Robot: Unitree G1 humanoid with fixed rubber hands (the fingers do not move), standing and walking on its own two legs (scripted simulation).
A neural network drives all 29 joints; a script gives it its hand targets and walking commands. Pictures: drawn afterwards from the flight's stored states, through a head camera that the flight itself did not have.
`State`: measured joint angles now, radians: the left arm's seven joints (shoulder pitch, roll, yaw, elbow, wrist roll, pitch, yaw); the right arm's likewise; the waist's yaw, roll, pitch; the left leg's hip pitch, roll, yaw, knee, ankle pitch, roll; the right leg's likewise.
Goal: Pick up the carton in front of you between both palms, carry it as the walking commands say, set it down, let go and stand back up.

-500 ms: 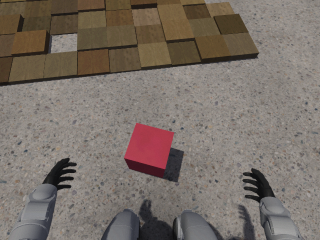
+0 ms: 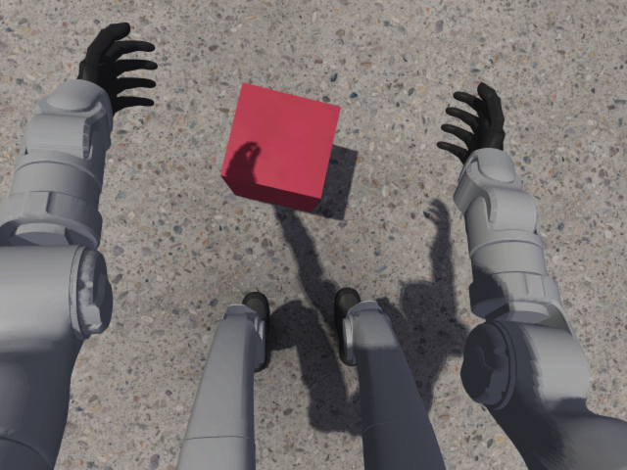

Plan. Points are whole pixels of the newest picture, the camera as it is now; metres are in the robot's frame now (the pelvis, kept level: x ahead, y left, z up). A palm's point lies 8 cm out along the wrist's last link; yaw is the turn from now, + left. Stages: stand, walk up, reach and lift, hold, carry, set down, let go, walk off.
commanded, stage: reach and lift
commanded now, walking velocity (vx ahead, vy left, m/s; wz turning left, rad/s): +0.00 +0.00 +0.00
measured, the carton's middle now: (281, 156) +0.56 +0.02 -0.55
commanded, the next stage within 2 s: none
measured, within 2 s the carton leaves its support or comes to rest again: neither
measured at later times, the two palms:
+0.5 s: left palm (160, 51) +0.61 +0.18 -0.18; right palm (419, 114) +0.53 -0.18 -0.18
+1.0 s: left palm (195, 127) +0.59 +0.19 -0.41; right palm (378, 160) +0.52 -0.18 -0.41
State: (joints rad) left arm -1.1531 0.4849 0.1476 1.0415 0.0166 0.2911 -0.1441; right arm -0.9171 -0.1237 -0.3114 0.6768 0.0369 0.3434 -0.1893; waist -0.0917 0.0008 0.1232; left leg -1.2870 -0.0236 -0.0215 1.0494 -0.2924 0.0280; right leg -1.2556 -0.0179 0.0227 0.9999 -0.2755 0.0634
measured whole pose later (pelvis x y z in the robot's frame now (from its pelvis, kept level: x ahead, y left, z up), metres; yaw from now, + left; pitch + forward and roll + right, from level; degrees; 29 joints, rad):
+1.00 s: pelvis -0.02 -0.01 -0.25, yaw -5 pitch +44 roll -8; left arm -1.71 0.62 -0.05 1.20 -0.09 0.18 -0.07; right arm -1.42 -0.12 -0.37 0.85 0.11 0.19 -0.23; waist -0.08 -0.05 0.30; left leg -2.23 -0.05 -0.10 2.00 -0.53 -0.01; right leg -2.17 0.07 0.01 1.92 -0.53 0.11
